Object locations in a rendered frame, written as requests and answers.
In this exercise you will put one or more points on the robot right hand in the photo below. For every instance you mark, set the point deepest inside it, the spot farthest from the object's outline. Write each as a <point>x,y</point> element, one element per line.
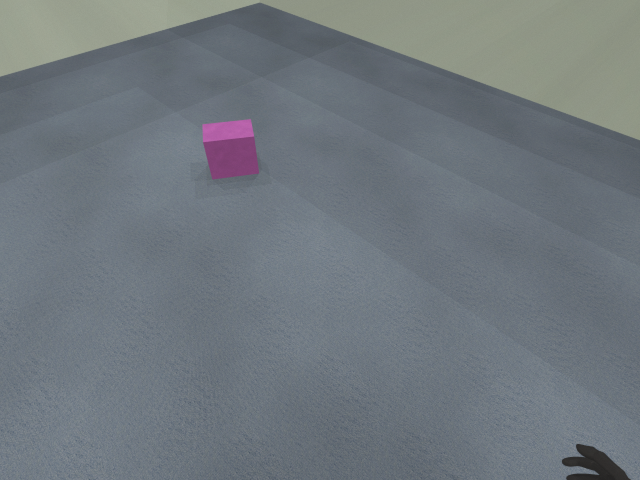
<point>597,461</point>

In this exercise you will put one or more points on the carton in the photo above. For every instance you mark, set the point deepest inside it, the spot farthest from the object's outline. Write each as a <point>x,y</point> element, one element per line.
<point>230,148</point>

